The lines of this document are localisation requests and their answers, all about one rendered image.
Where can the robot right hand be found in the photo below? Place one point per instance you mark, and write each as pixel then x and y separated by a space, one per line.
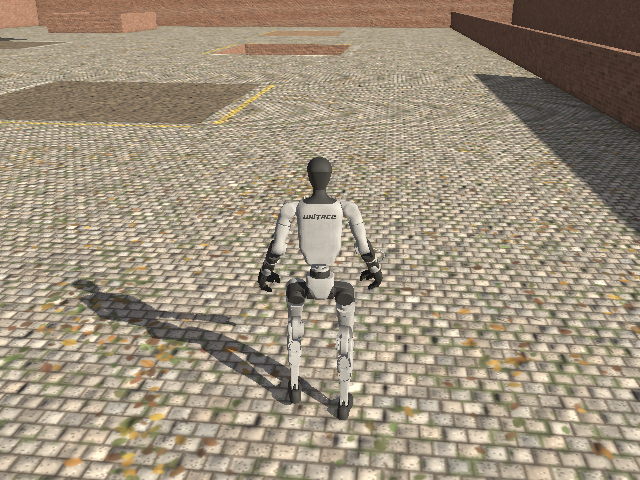
pixel 368 275

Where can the robot left forearm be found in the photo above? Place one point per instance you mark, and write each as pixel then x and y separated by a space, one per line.
pixel 270 261

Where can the left robot foot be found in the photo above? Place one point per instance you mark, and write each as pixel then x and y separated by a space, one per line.
pixel 294 395

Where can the robot right thigh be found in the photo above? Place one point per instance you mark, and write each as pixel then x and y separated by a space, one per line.
pixel 345 304

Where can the robot left upper arm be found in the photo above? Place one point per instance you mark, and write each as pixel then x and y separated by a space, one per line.
pixel 288 210

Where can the robot right forearm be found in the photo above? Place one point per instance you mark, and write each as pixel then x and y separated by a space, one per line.
pixel 371 260

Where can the robot left hand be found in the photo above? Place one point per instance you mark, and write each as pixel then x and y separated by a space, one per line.
pixel 262 279

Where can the robot right upper arm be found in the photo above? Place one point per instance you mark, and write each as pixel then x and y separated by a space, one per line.
pixel 350 210

